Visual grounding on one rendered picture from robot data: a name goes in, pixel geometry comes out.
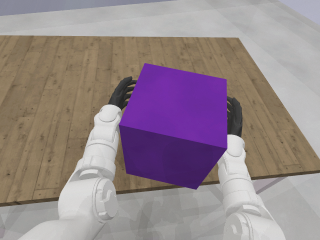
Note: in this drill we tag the robot left upper arm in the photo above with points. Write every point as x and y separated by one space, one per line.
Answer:
84 208

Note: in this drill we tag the robot left forearm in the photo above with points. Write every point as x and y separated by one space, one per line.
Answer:
101 148

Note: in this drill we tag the robot right hand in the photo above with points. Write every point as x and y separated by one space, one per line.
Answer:
234 117

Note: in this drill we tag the carton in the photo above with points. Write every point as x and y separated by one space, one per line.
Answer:
174 127

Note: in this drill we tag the robot left hand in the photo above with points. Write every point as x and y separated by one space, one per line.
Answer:
119 95

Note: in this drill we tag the robot right forearm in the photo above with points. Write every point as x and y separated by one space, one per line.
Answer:
236 185

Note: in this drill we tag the table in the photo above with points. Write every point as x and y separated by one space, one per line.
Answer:
51 88

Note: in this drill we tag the robot right upper arm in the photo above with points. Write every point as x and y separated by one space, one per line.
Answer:
244 226

